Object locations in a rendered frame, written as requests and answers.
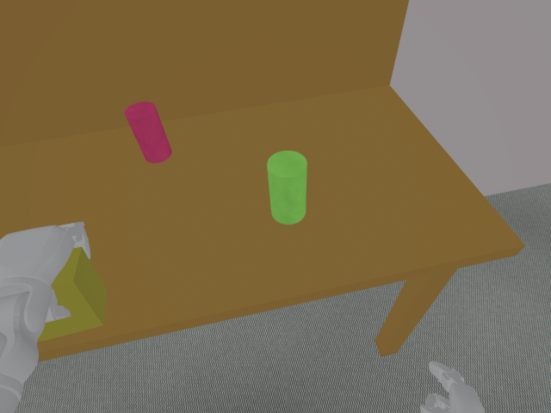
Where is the table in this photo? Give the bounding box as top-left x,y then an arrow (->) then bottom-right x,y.
0,0 -> 525,362

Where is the robot left forearm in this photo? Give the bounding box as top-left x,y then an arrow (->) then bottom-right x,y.
0,277 -> 52,413

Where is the robot left hand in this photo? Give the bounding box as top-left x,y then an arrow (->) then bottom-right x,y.
0,222 -> 90,323

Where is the sponge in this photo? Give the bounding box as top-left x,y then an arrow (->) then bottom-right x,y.
37,247 -> 107,342

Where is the robot right hand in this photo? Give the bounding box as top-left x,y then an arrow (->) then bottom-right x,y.
420,361 -> 485,413

